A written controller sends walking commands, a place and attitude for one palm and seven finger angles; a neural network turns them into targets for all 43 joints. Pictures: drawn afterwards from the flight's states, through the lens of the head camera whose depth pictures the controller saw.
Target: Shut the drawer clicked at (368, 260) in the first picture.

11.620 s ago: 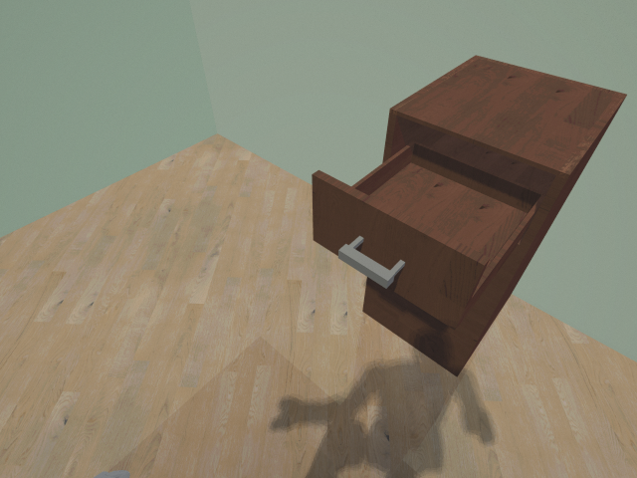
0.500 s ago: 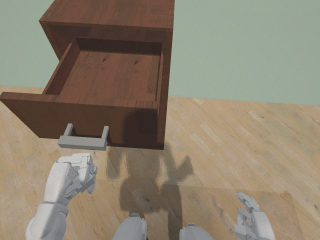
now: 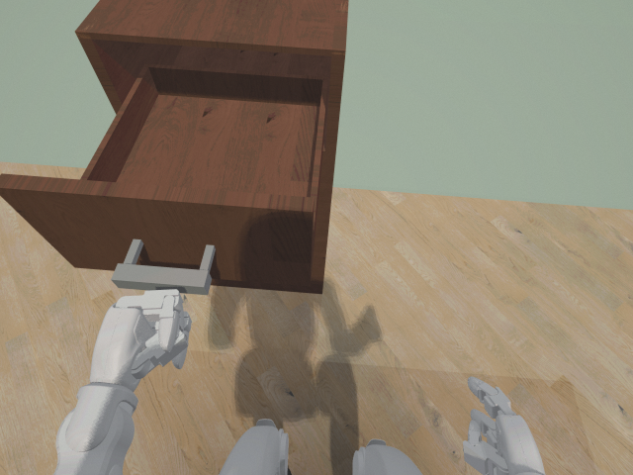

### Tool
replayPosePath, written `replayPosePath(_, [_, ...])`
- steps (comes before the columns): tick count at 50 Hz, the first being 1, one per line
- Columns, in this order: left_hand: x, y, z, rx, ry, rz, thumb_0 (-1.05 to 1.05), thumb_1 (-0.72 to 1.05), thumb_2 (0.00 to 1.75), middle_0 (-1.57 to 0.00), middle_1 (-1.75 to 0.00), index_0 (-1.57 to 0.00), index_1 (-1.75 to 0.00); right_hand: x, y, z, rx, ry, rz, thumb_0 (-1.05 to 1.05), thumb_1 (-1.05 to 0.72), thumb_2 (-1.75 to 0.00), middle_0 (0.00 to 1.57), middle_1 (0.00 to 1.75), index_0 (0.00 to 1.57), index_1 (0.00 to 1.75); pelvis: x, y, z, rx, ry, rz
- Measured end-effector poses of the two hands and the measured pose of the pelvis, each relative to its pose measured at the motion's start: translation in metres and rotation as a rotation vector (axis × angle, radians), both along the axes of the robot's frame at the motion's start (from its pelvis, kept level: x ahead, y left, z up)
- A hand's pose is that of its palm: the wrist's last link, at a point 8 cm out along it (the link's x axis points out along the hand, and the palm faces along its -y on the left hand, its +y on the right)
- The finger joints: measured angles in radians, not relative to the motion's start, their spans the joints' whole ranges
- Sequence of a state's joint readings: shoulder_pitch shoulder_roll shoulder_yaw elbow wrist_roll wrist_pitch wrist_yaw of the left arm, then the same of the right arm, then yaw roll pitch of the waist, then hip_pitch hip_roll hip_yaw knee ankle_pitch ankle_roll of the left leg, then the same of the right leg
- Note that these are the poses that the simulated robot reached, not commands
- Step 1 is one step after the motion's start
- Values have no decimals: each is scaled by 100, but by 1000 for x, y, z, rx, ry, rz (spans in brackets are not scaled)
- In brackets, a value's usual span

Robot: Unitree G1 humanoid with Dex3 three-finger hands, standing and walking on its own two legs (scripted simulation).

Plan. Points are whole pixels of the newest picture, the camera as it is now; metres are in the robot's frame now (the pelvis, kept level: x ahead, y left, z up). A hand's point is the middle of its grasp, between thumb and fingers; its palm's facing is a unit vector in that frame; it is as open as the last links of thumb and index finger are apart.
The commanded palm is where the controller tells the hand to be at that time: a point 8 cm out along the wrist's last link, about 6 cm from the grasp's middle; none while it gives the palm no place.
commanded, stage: push the drawer shut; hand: left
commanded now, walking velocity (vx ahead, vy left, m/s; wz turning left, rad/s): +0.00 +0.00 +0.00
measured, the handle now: (167, 264) +0.35 +0.20 +0.05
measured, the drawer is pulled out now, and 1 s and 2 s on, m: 0.29 0.18 0.07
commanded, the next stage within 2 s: none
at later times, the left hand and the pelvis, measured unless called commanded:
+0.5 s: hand (191, 297) +0.32 +0.17 +0.03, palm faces -0.05 -1.00 -0.06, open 2.9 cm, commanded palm +0.32 +0.22 +0.05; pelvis -0.01 -0.01 +0.00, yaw +0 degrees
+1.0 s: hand (198, 253) +0.38 +0.17 +0.03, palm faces -0.05 -1.00 -0.05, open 2.8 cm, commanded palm +0.38 +0.22 +0.05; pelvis -0.01 +0.00 +0.00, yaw +0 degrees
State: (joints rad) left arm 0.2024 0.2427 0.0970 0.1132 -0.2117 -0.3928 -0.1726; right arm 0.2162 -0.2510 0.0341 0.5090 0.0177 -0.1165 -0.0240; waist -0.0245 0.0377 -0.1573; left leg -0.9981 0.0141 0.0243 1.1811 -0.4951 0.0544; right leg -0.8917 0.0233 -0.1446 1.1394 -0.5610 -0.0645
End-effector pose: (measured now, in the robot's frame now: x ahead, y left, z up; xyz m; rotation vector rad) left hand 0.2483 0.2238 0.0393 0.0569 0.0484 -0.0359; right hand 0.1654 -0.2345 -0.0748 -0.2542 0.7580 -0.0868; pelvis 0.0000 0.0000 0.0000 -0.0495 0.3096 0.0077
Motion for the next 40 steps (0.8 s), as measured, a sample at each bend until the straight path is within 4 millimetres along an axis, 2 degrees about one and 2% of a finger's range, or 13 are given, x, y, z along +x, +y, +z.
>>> replayPosePath(3, [10,-1,2,-2,-10,-8,2,90,91,-140,-160,-140,-160,-3,-2,-3,0,16,-6,1,-90,-90,20,30,20,30,1,-1,0,-1,2,0])
replayPosePath(13, [19,1,-1,0,-1,-3,-2,84,95,-139,-160,-140,-160,-12,-8,-10,-11,71,-5,1,-90,-90,20,30,20,30,1,-3,2,3,5,4])
replayPosePath(23, [45,2,-3,0,-11,-11,-5,82,97,-140,-160,-140,-160,-21,-13,-13,-23,89,-19,1,-90,-90,20,30,20,30,-7,-6,0,0,3,7])
replayPosePath(40, [89,5,-1,-7,-13,-9,-1,78,93,-139,-160,-140,-160,-59,-16,-14,-29,179,-72,1,-90,-90,20,30,20,30,-10,0,4,0,8,-6])
